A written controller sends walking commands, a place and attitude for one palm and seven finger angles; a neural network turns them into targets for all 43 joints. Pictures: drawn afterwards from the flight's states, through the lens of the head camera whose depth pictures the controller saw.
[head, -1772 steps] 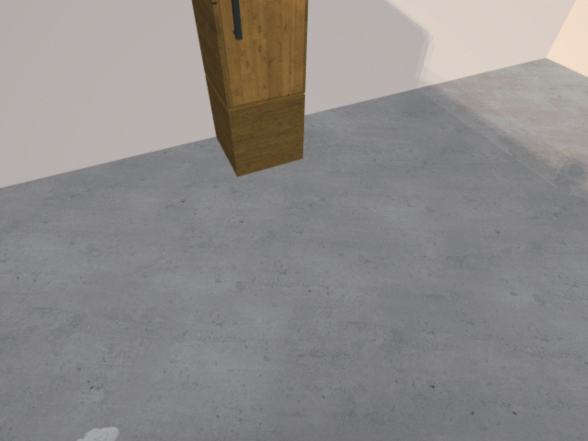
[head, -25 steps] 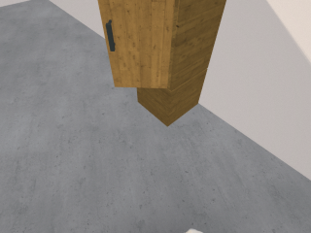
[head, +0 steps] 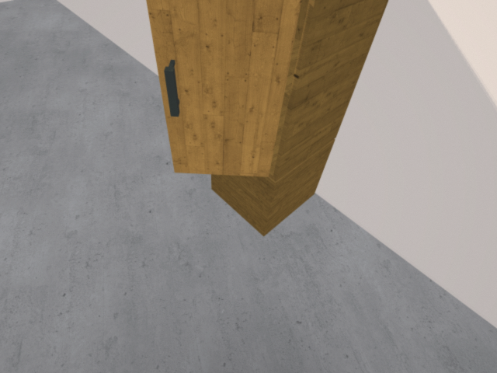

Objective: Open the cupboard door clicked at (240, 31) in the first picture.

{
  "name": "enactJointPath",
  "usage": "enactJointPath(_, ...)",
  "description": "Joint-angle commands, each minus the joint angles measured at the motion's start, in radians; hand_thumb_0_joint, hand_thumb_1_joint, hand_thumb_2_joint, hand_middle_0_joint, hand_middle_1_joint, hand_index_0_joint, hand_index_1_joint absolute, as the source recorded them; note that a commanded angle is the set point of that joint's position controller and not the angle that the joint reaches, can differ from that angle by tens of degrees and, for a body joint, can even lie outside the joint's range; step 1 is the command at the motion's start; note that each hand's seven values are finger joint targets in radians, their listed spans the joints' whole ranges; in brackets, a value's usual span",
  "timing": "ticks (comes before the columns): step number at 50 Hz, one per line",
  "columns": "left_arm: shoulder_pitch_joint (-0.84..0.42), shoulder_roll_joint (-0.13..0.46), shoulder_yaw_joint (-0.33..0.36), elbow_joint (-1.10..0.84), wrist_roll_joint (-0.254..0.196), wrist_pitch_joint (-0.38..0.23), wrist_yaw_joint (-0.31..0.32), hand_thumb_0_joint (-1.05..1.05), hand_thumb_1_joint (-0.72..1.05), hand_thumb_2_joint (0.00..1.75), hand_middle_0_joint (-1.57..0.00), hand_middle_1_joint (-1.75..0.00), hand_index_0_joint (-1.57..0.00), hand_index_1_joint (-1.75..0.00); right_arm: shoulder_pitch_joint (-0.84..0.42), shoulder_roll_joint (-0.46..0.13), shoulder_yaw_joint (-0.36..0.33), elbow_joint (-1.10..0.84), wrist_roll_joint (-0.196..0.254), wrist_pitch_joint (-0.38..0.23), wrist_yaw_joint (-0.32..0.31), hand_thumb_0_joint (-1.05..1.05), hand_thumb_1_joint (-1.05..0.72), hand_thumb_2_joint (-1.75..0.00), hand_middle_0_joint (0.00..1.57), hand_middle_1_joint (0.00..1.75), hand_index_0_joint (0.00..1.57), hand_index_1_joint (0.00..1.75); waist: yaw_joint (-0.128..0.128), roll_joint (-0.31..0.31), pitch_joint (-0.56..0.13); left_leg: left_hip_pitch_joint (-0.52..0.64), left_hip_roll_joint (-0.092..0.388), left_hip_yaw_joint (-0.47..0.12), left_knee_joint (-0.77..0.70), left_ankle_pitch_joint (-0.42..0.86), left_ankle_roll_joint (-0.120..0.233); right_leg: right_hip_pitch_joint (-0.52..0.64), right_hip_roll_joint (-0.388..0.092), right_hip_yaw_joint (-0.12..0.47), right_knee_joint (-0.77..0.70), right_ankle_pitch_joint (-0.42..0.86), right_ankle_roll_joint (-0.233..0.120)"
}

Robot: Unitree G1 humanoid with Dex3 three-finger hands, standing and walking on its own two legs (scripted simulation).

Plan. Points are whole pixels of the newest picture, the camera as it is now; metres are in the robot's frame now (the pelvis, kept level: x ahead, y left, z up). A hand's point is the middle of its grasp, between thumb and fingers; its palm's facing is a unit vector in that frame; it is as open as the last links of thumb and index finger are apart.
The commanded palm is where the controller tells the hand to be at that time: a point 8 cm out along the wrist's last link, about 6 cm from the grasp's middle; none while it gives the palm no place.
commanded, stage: take the last steps up to it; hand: left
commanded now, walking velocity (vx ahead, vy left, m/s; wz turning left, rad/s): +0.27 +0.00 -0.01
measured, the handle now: (173, 88) +0.77 +0.25 +0.02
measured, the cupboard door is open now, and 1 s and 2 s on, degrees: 46 46 46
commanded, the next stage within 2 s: come to a stop and stand still in 0.28 s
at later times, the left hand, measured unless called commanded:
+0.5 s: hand (168, 313) +0.25 +0.17 -0.17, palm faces +0.06 -0.98 -0.18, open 7.2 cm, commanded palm none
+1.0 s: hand (165, 324) +0.23 +0.17 -0.16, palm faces +0.06 -0.97 -0.25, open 7.4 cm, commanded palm none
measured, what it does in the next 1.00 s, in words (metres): walks ahead: right foot, then left foot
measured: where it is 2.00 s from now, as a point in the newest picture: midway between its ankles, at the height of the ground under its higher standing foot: outside the picture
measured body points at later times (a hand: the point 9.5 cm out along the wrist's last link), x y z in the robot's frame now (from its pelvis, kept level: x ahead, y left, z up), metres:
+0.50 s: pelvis +0.17 -0.01 +0.00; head +0.19 +0.00 +0.45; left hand +0.25 +0.22 -0.15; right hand +0.16 -0.23 -0.15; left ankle +0.19 +0.11 -0.71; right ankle +0.18 -0.12 -0.73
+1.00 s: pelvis +0.19 -0.03 +0.01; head +0.22 -0.03 +0.46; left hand +0.23 +0.22 -0.14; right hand +0.27 -0.28 -0.14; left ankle +0.16 +0.09 -0.70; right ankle +0.18 -0.13 -0.73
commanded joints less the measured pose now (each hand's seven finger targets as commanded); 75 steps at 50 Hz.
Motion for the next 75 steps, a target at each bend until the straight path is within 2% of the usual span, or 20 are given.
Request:
enactJointPath(1, -0.114, 0.009, -0.008, -0.129, -0.004, -0.043, -0.017, 0.00, 0.90, 0.90, -0.20, -0.30, -0.20, -0.30, 0.173, -0.153, -0.021, 0.038, 0.002, -0.011, -0.018, 0.00, -0.90, -0.90, 0.20, 0.30, 0.20, 0.30, -0.027, 0.164, -0.001, 0.222, 0.285, -0.261, -0.365, 0.187, 0.115, -0.226, -0.055, 0.025, -0.023, 0.096, 0.014)
enactJointPath(12, -0.154, 0.020, -0.011, -0.135, -0.002, -0.035, -0.010, 0.00, 0.90, 0.90, -0.20, -0.30, -0.20, -0.30, 0.195, -0.138, -0.013, 0.094, 0.003, 0.018, -0.017, 0.00, -0.90, -0.90, 0.20, 0.30, 0.20, 0.30, 0.001, 0.127, 0.022, 0.153, 0.187, -0.107, -0.207, 0.275, 0.055, 0.159, 0.049, -0.091, -0.525, 0.250, -0.005)
enactJointPath(13, -0.080, 0.053, -0.001, -0.114, -0.001, -0.042, -0.005, 0.00, 0.90, 0.90, -0.20, -0.30, -0.20, -0.30, 0.190, -0.119, -0.010, 0.095, 0.011, 0.018, -0.014, 0.00, -0.90, -0.90, 0.20, 0.30, 0.20, 0.30, 0.038, 0.069, -0.003, 0.062, 0.144, -0.079, -0.089, 0.241, 0.027, 0.325, 0.028, -0.039, -0.575, 0.293, -0.025)
enactJointPath(15, 0.128, 0.196, 0.032, -0.051, -0.009, -0.054, 0.008, 0.00, 0.90, 0.90, -0.20, -0.30, -0.20, -0.30, 0.191, -0.072, -0.004, 0.063, 0.023, 0.022, -0.007, 0.00, -0.90, -0.90, 0.20, 0.30, 0.20, 0.30, 0.100, -0.212, -0.089, -0.259, -0.033, 0.034, 0.350, -0.321, -0.060, 0.618, -0.328, 0.376, -0.730, 0.409, -0.212)
enactJointPath(16, 0.133, 0.200, 0.033, -0.057, -0.016, -0.053, 0.018, 0.00, 0.90, 0.90, -0.20, -0.30, -0.20, -0.30, 0.135, -0.098, -0.006, 0.043, 0.025, 0.030, -0.009, 0.00, -0.90, -0.90, 0.20, 0.30, 0.20, 0.30, 0.116, -0.168, -0.080, -0.287, 0.005, -0.077, 0.508, -0.406, -0.057, 0.530, -0.372, 0.454, -0.796, 0.324, -0.272)
enactJointPath(19, -0.034, 0.085, 0.011, -0.106, -0.011, -0.052, 0.036, 0.00, 0.90, 0.90, -0.20, -0.30, -0.20, -0.30, 0.065, -0.071, -0.014, 0.034, 0.015, 0.045, -0.002, 0.00, -0.90, -0.90, 0.20, 0.30, 0.20, 0.30, 0.030, -0.103, 0.019, -0.243, 0.084, -0.149, 0.482, -0.240, -0.056, 0.274, -0.282, 0.250, -0.828, 0.339, -0.218)
enactJointPath(23, -0.122, 0.061, -0.010, -0.102, -0.013, -0.055, 0.039, 0.00, 0.90, 0.90, -0.20, -0.30, -0.20, -0.30, 0.184, 0.017, 0.015, 0.101, 0.021, 0.063, -0.010, 0.00, -0.90, -0.90, 0.20, 0.30, 0.20, 0.30, -0.045, -0.004, -0.042, 0.081, 0.010, -0.063, 0.015, 0.037, -0.101, 0.156, -0.140, 0.030, -0.687, 0.659, -0.130)
enactJointPath(26, -0.079, 0.028, -0.022, -0.112, -0.029, -0.024, 0.045, 0.00, 0.90, 0.90, -0.20, -0.30, -0.20, -0.30, 0.166, -0.114, -0.002, 0.075, 0.018, 0.054, -0.023, 0.00, -0.90, -0.90, 0.20, 0.30, 0.20, 0.30, -0.007, 0.222, -0.077, 0.121, 0.197, -0.240, -0.163, 0.590, -0.001, 0.155, -0.029, -0.019, -0.558, 0.314, 0.007)
enactJointPath(33, -0.089, 0.065, -0.007, -0.128, -0.020, 0.024, 0.041, 0.00, 0.90, 0.90, -0.20, -0.30, -0.20, -0.30, 0.088, -0.220, -0.043, 0.027, 0.009, 0.085, -0.053, 0.00, -0.90, -0.90, 0.20, 0.30, 0.20, 0.30, -0.038, 0.229, -0.082, 0.310, 0.316, -0.286, -0.128, 1.042, 0.154, -0.020, 0.051, 0.025, -0.214, -0.150, 0.015)
enactJointPath(39, 0.011, 0.085, 0.004, -0.137, -0.011, 0.020, 0.036, 0.00, 0.90, 0.90, -0.20, -0.30, -0.20, -0.30, -0.041, -0.236, -0.058, -0.024, 0.018, 0.102, -0.042, 0.00, -0.90, -0.90, 0.20, 0.30, 0.20, 0.30, 0.020, 0.147, -0.119, 0.167, 0.210, -0.196, -0.034, 0.606, 0.053, 0.217, 0.043, 0.038, -0.580, 0.307, -0.002)
enactJointPath(41, -0.033, 0.189, 0.011, -0.149, 0.002, 0.008, 0.042, 0.00, 0.90, 0.90, -0.20, -0.30, -0.20, -0.30, -0.028, -0.139, -0.043, -0.049, 0.033, 0.121, -0.021, 0.00, -0.90, -0.90, 0.20, 0.30, 0.20, 0.30, -0.001, -0.214, -0.042, -0.018, -0.037, -0.067, 0.192, -0.218, -0.070, 0.199, -0.254, 0.328, -0.768, 0.624, -0.138)
enactJointPath(42, -0.044, 0.193, 0.003, -0.158, -0.002, 0.004, 0.040, 0.00, 0.90, 0.90, -0.20, -0.30, -0.20, -0.30, -0.062, -0.131, -0.042, -0.050, 0.032, 0.135, -0.015, 0.00, -0.90, -0.90, 0.20, 0.30, 0.20, 0.30, 0.022, -0.153, -0.014, -0.009, -0.049, -0.146, 0.341, -0.330, -0.063, 0.100, -0.287, 0.343, -0.803, 0.568, -0.193)
enactJointPath(47, -0.058, 0.149, -0.006, -0.131, -0.006, -0.019, 0.051, 0.00, 0.90, 0.90, -0.20, -0.30, -0.20, -0.30, -0.078, -0.117, -0.020, -0.018, 0.032, 0.122, -0.013, 0.00, -0.90, -0.90, 0.20, 0.30, 0.20, 0.30, 0.013, -0.101, -0.051, -0.060, -0.037, -0.155, 0.253, -0.254, -0.081, 0.315, -0.200, 0.222, -0.682, 0.913, -0.187)
enactJointPath(51, -0.078, 0.159, -0.007, -0.103, -0.016, -0.021, 0.047, 0.00, 0.90, 0.90, -0.20, -0.30, -0.20, -0.30, -0.001, -0.102, -0.008, 0.025, 0.030, 0.104, -0.013, 0.00, -0.90, -0.90, 0.20, 0.30, 0.20, 0.30, -0.008, -0.078, -0.060, 0.114, -0.046, -0.123, -0.117, -0.026, -0.080, 0.296, -0.156, 0.194, -0.649, 0.753, -0.120)
enactJointPath(53, -0.090, 0.112, -0.017, -0.103, -0.023, -0.017, 0.040, 0.00, 0.90, 0.90, -0.20, -0.30, -0.20, -0.30, 0.019, -0.147, -0.011, 0.036, 0.024, 0.086, -0.017, 0.00, -0.90, -0.90, 0.20, 0.30, 0.20, 0.30, -0.001, 0.046, -0.060, 0.214, 0.069, -0.228, -0.191, 0.229, -0.031, 0.190, -0.058, 0.129, -0.627, 0.457, -0.035)
enactJointPath(55, -0.098, 0.074, -0.029, -0.106, -0.017, -0.006, 0.042, 0.00, 0.90, 0.90, -0.20, -0.30, -0.20, -0.30, -0.019, -0.180, -0.002, 0.028, 0.016, 0.087, -0.020, 0.00, -0.90, -0.90, 0.20, 0.30, 0.20, 0.30, 0.020, 0.042, 0.011, 0.053, 0.123, -0.260, -0.212, 0.104, -0.005, 0.226, -0.012, 0.094, -0.711, 0.219, -0.006)
enactJointPath(56, 0.079, 0.075, -0.037, -0.064, -0.012, -0.035, 0.088, 0.00, 0.90, 0.90, -0.20, -0.30, -0.20, -0.30, -0.136, -0.182, -0.013, -0.049, 0.034, 0.072, -0.009, 0.00, -0.90, -0.90, 0.20, 0.30, 0.20, 0.30, 0.077, 0.078, 0.033, 0.055, 0.045, -0.131, 0.036, 0.026, -0.056, 0.199, -0.105, 0.200, -0.696, 0.569, 0.000)
enactJointPath(57, -0.018, 0.154, -0.040, -0.107, -0.011, -0.050, 0.084, 0.00, 0.90, 0.90, -0.20, -0.30, -0.20, -0.30, -0.030, -0.101, 0.002, -0.064, 0.028, 0.080, -0.004, 0.00, -0.90, -0.90, 0.20, 0.30, 0.20, 0.30, -0.021, 0.091, -0.036, 0.044, -0.003, -0.158, 0.015, -0.091, -0.056, 0.198, -0.194, 0.304, -0.694, 0.509, -0.088)
enactJointPath(62, -0.056, 0.086, -0.047, -0.146, -0.010, -0.027, 0.060, 0.00, 0.90, 0.90, -0.20, -0.30, -0.20, -0.30, 0.059, -0.142, 0.013, -0.066, 0.015, 0.053, -0.005, 0.00, -0.90, -0.90, 0.20, 0.30, 0.20, 0.30, -0.006, 0.168, 0.002, 0.035, 0.095, -0.272, -0.183, 0.131, 0.014, 0.150, 0.019, 0.064, -0.558, 0.156, -0.032)
enactJointPath(75, -0.036, 0.063, -0.057, -0.086, -0.010, -0.013, 0.048, 0.00, 0.90, 0.90, -0.20, -0.30, -0.20, -0.30, 0.089, -0.155, 0.022, 0.000, 0.015, 0.038, -0.020, 0.00, -0.90, -0.90, 0.20, 0.30, 0.20, 0.30, 0.004, 0.078, 0.043, 0.044, 0.087, -0.274, -0.294, 0.015, 0.021, 0.165, 0.011, 0.065, -0.578, 0.199, -0.017)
